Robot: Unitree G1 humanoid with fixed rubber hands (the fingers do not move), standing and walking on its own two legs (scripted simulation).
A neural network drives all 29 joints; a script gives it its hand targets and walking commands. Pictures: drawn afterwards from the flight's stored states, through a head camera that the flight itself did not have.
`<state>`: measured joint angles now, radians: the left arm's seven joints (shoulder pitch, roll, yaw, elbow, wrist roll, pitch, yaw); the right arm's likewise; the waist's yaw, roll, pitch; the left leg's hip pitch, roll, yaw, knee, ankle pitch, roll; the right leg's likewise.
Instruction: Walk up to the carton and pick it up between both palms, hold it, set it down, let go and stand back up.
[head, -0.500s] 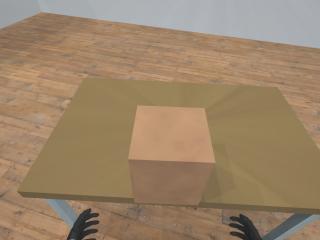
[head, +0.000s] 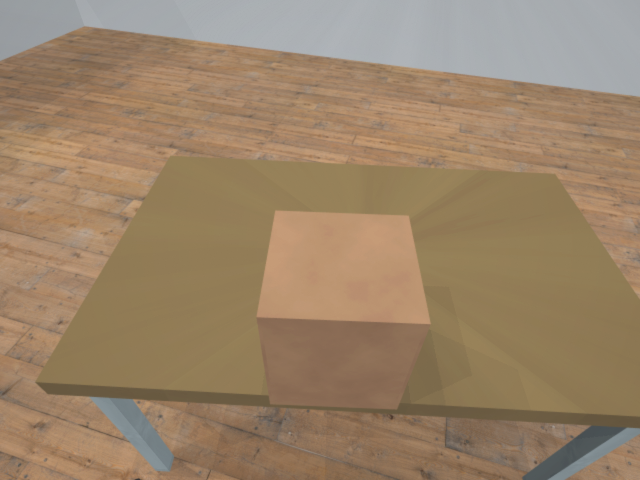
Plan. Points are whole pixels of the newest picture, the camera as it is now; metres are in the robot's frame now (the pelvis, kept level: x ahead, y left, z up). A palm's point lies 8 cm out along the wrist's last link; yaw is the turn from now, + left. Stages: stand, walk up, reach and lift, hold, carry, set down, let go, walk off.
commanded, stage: stand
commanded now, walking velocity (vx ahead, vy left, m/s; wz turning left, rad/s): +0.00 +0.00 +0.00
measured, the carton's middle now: (337, 312) +0.39 -0.02 -0.04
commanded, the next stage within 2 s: none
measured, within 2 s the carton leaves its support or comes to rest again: neither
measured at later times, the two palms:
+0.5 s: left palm out of the picture +0.09 +0.27 -0.10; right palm out of the picture +0.09 -0.29 -0.10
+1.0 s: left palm out of the picture +0.08 +0.27 -0.10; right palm out of the picture +0.08 -0.29 -0.10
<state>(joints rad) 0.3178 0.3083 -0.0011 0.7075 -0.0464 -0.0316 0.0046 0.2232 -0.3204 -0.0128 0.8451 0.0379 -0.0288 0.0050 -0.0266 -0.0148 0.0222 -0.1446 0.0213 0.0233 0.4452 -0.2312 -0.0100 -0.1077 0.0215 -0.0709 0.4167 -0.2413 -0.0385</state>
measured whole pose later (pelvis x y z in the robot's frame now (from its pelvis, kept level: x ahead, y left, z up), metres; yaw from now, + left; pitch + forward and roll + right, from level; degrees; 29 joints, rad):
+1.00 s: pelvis -0.01 +0.00 +0.00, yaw +0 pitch -5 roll +0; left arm 0.30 0.31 0.00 0.77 -0.05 -0.03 0.00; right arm 0.22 -0.34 -0.01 0.85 0.04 -0.02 0.00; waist -0.03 0.01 0.03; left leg -0.14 0.02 0.02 0.45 -0.22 -0.01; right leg -0.11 0.02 -0.07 0.42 -0.23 -0.04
